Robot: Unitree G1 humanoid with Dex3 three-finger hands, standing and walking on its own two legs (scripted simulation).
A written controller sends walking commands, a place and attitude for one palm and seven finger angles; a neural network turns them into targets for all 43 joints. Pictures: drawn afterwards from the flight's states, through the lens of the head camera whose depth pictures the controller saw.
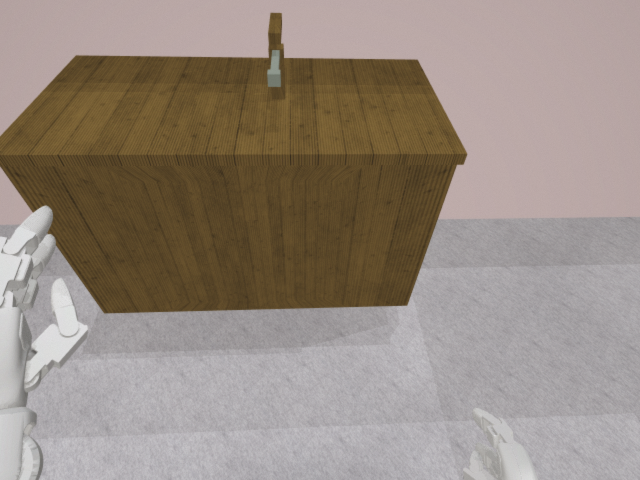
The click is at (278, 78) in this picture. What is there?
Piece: tap's lever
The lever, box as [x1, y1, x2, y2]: [267, 69, 280, 86]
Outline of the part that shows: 268,69 268,86 280,86 280,71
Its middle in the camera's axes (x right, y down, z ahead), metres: -0.10 -0.35 +0.85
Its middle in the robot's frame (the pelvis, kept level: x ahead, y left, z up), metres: +0.88 +0.16 +0.09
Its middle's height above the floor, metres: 0.87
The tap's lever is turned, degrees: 0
